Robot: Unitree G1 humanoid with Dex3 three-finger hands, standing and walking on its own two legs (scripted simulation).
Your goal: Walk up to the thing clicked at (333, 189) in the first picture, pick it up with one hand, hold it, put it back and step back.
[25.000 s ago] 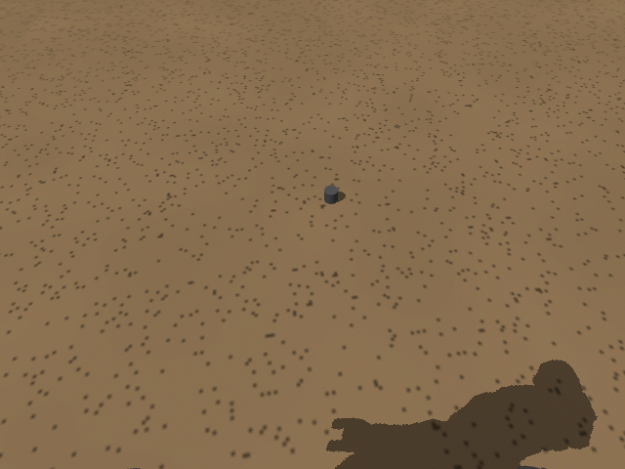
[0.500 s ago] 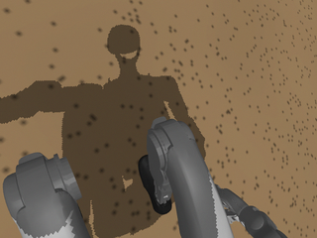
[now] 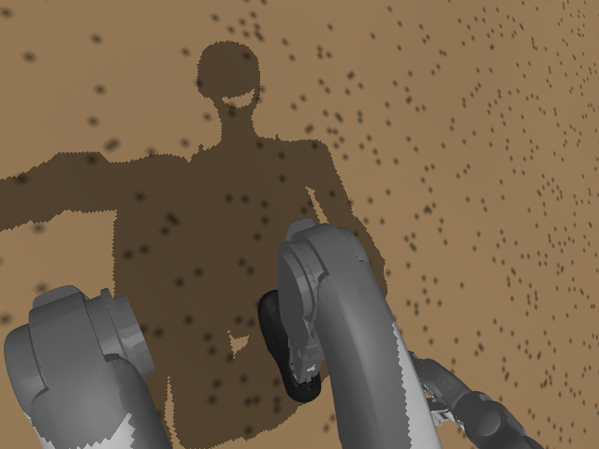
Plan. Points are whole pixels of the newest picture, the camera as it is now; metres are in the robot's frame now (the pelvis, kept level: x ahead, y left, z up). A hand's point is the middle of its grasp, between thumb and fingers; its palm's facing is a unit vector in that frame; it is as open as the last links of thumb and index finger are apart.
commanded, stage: open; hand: left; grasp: from above
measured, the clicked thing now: out of the picture +0.41 +0.37 -0.26
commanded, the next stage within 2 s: withdraw in 0.30 s
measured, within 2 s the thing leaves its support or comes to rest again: neither
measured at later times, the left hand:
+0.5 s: hand out of the picture +0.40 +0.36 -0.24, palm faces -0.43 -0.20 -0.88, open 14.0 cm
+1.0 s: hand out of the picture +0.38 +0.39 -0.07, palm faces -0.50 -0.16 -0.85, open 14.0 cm
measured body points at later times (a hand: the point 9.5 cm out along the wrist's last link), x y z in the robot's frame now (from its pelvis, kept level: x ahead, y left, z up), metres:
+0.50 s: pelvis +0.00 +0.00 +0.00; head +0.26 +0.14 +0.34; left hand +0.42 +0.37 -0.19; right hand +0.09 -0.26 -0.07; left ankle +0.05 +0.13 -0.26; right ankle +0.11 -0.14 -0.25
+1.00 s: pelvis -0.01 -0.01 +0.06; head +0.21 +0.08 +0.45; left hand +0.40 +0.39 -0.02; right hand +0.14 -0.26 -0.05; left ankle +0.05 +0.13 -0.26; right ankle +0.11 -0.14 -0.26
